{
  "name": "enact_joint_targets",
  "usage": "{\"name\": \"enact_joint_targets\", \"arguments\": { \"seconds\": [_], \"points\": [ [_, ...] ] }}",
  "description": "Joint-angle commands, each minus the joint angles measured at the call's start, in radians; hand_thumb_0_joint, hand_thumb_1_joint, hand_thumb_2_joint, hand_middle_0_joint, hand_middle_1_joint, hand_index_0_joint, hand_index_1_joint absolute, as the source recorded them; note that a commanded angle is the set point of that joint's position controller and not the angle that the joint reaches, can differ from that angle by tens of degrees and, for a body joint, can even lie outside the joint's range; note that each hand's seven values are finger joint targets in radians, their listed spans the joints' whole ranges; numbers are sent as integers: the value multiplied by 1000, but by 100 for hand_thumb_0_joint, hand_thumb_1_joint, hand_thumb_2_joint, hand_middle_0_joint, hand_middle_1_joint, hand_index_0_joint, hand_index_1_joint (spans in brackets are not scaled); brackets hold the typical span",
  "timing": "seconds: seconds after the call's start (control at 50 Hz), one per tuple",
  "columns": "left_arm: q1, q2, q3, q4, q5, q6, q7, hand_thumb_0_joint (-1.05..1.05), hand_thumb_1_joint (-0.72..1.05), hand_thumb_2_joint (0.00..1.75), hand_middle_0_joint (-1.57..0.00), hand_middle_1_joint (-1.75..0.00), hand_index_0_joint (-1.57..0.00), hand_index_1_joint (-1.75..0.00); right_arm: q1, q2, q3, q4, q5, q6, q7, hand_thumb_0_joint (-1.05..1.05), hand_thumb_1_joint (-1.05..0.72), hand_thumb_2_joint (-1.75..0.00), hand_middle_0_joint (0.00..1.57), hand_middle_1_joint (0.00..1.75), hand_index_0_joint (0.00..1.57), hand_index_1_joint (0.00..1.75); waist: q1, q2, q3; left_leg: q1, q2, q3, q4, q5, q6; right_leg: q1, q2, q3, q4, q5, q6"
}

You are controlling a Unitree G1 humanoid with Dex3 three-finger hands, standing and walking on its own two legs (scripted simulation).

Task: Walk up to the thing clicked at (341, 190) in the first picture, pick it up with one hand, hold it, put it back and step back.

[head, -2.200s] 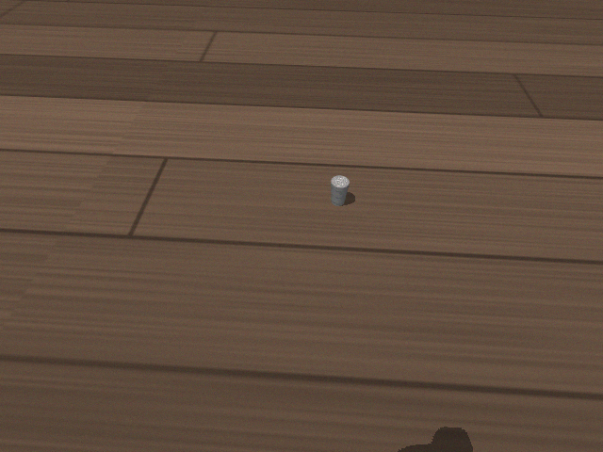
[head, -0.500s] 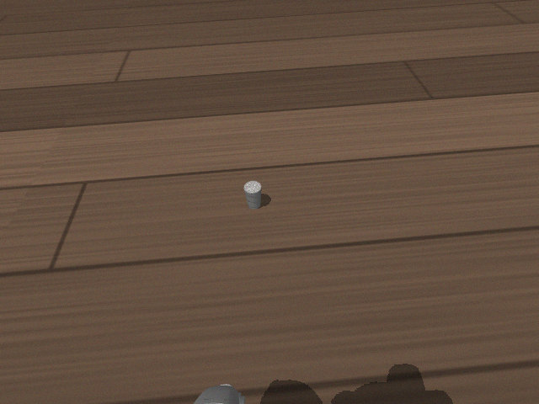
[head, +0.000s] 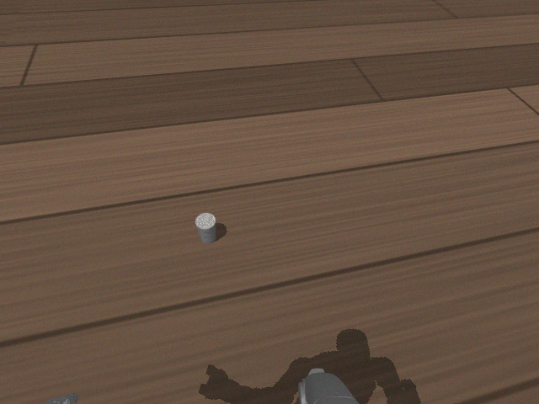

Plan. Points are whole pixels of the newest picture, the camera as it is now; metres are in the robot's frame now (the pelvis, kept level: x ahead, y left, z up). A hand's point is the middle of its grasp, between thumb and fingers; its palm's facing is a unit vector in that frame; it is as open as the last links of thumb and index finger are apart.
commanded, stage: walk up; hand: left
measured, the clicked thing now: (207, 229) +0.86 +0.21 -0.71
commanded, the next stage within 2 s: none
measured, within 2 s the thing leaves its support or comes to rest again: neither
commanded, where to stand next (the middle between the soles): +0.52 +0.01 m, yaw -2 degrees
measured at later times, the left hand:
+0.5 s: hand (116, 335) +0.25 +0.26 -0.13, palm faces -0.03 -0.92 -0.40, open 7.4 cm
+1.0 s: hand (135, 231) +0.47 +0.28 -0.14, palm faces -0.11 -0.92 -0.39, open 7.4 cm
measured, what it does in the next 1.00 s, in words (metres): walks ahead: right foot, then left foot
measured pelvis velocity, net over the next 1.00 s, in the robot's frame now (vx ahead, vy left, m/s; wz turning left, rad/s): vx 0.38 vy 0.01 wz -0.04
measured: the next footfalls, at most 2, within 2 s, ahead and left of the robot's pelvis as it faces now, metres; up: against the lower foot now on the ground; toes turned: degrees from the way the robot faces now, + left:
right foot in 0.12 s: +0.24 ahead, -0.14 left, +0.00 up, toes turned -4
left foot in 0.58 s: +0.38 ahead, +0.14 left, +0.00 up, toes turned +3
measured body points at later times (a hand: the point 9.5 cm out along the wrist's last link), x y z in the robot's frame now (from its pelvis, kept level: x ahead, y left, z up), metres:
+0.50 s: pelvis +0.21 -0.02 +0.00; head +0.23 -0.03 +0.45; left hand +0.26 +0.30 -0.10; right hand +0.29 -0.34 -0.12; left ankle +0.33 +0.14 -0.71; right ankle +0.20 -0.13 -0.74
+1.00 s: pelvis +0.38 +0.01 -0.01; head +0.41 +0.00 +0.44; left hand +0.48 +0.32 -0.11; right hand +0.39 -0.31 -0.13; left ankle +0.35 +0.13 -0.74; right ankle +0.49 -0.12 -0.73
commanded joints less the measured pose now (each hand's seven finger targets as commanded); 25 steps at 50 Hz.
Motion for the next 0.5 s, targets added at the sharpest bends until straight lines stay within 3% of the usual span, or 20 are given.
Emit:
{"name": "enact_joint_targets", "arguments": {
  "seconds": [0.0,0.04,0.06,0.08,0.1,0.12,0.14,0.16,0.18,0.2,0.24,0.26,0.3,0.32,0.34,0.4,0.42,0.44,0.48],
  "points": [
    [-50,120,36,-97,10,-22,-16,0,90,90,-20,-30,-20,-30,-42,-285,-81,-101,6,-22,-17,0,-90,-90,20,30,20,30,-5,212,-8,-58,209,-93,-108,439,173,104,-12,-95,-246,127,-4],
    [-22,120,43,-70,13,-23,-15,0,90,90,-20,-30,-20,-30,-39,-284,-84,-105,7,-14,-18,0,-90,-90,20,30,20,30,10,191,-41,-85,228,-113,-66,327,168,203,-6,-100,-258,168,-21],
    [-16,128,47,-62,15,-25,-14,0,90,90,-20,-30,-20,-30,-34,-280,-83,-108,6,-9,-19,0,-90,-90,20,30,20,30,13,154,-41,-97,213,-100,-26,305,162,247,10,-121,-293,169,-25],
    [38,143,58,-42,16,-29,-9,0,90,90,-20,-30,-20,-30,-30,-274,-79,-114,8,-7,-20,0,-90,-90,20,30,20,30,51,104,-83,-122,199,-91,73,358,143,367,32,-133,-328,174,-35],
    [127,181,75,-17,20,-36,1,0,90,90,-20,-30,-20,-30,-12,-242,-66,-117,7,-6,-17,0,-90,-90,20,30,20,30,97,3,-154,-152,141,-39,268,405,118,506,58,-138,-346,131,-57],
    [231,231,103,0,22,-43,14,0,90,90,-20,-30,-20,-30,65,-193,-48,-118,10,-7,-15,0,-90,-90,20,30,20,30,134,-145,-242,-259,71,-28,514,246,89,672,-19,11,-404,2,-73],
    [256,311,119,-24,21,-50,26,0,90,90,-20,-30,-20,-30,128,-135,-25,-129,11,-1,-12,0,-90,-90,20,30,20,30,119,-295,-278,-459,-43,-50,719,-214,46,786,-299,454,-484,-25,-166],
    [223,331,118,-30,2,-47,28,0,90,90,-20,-30,-20,-30,97,-253,-55,-104,15,12,-22,0,-90,-90,20,30,20,30,127,-211,-250,-518,-26,-138,810,-241,36,733,-371,664,-570,-75,-257],
    [164,316,114,-47,-9,-45,34,0,90,90,-20,-30,-20,-30,49,-278,-58,-92,12,15,-29,0,-90,-90,20,30,20,30,120,-155,-184,-541,14,-169,849,-212,30,650,-375,643,-592,-89,-291],
    [140,276,99,-51,-16,-45,40,0,90,90,-20,-30,-20,-30,3,-267,-56,-81,19,13,-29,0,-90,-90,20,30,20,30,109,-78,-117,-525,33,-223,859,-150,30,541,-327,513,-600,9,-262],
    [90,219,80,-63,-13,-53,47,0,90,90,-20,-30,-20,-30,40,-224,-45,-62,32,17,-20,0,-90,-90,20,30,20,30,56,-67,-75,-478,48,-218,783,-59,32,441,-230,264,-559,254,-199],
    [75,204,74,-62,-10,-57,46,0,90,90,-20,-30,-20,-30,62,-209,-43,-57,25,23,-15,0,-90,-90,20,30,20,30,34,-67,-61,-432,51,-209,739,-35,30,380,-195,194,-561,301,-184],
    [73,183,65,-71,-5,-68,45,0,90,90,-20,-30,-20,-30,80,-201,-49,-46,13,31,-5,0,-90,-90,20,30,20,30,24,-57,-63,-410,41,-187,689,17,14,351,-166,104,-558,384,-187],
    [79,187,66,-80,1,-72,44,0,90,90,-20,-30,-20,-30,58,-195,-51,-54,10,34,2,0,-90,-90,20,30,20,30,26,-59,-58,-424,49,-177,614,27,3,355,-167,84,-561,375,-196],
    [74,193,67,-87,3,-74,44,0,90,90,-20,-30,-20,-30,38,-197,-55,-62,8,36,7,0,-90,-90,20,30,20,30,30,-51,-49,-415,56,-162,555,41,-9,323,-169,68,-580,301,-200],
    [74,219,78,-96,17,-72,38,0,90,90,-20,-30,-20,-30,-52,-197,-62,-88,-2,34,24,0,-90,-90,20,30,20,30,55,-82,-19,-408,77,-136,371,70,-23,277,-171,69,-633,-22,-205],
    [62,236,82,-106,23,-73,36,0,90,90,-20,-30,-20,-30,-60,-197,-63,-92,-3,31,28,0,-90,-90,20,30,20,30,54,-103,-20,-374,89,-140,318,107,-21,257,-183,79,-631,-84,-201],
    [75,229,79,-100,21,-70,34,0,90,90,-20,-30,-20,-30,-79,-197,-66,-94,-6,24,30,0,-90,-90,20,30,20,30,65,-93,-22,-361,76,-127,271,117,-22,262,-169,69,-614,-107,-195],
    [73,241,77,-97,20,-66,30,0,90,90,-20,-30,-20,-30,-97,-201,-73,-93,-8,13,32,0,-90,-90,20,30,20,30,61,-102,-33,-279,68,-118,221,134,-11,214,-189,85,-593,-165,-192]
  ]
}}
